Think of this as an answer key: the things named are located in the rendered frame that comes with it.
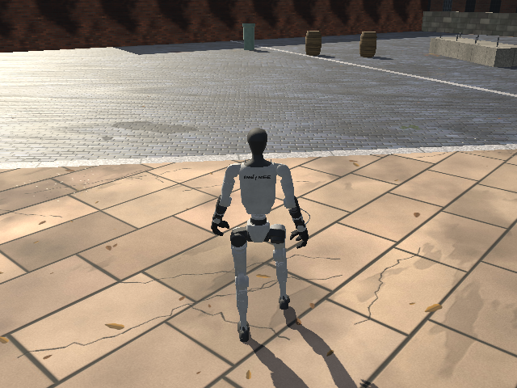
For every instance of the robot right upper arm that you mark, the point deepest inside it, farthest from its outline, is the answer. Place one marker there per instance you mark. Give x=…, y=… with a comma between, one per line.
x=283, y=171

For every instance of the robot left upper arm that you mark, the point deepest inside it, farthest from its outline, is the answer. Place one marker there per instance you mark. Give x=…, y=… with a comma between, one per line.
x=228, y=183

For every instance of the left robot hand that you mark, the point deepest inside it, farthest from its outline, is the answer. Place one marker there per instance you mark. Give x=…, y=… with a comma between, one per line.
x=222, y=224

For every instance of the right robot forearm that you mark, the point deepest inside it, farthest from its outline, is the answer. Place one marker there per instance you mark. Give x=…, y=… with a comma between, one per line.
x=297, y=217

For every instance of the left robot thigh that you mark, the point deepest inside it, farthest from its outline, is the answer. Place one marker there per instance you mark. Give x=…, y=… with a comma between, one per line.
x=238, y=240

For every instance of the robot head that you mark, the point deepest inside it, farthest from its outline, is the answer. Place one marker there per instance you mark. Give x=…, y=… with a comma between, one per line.
x=257, y=139

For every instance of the left robot forearm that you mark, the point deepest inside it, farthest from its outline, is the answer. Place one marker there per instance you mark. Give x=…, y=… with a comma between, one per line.
x=219, y=212

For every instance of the right robot hand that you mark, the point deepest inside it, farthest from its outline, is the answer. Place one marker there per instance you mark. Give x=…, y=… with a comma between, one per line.
x=302, y=235

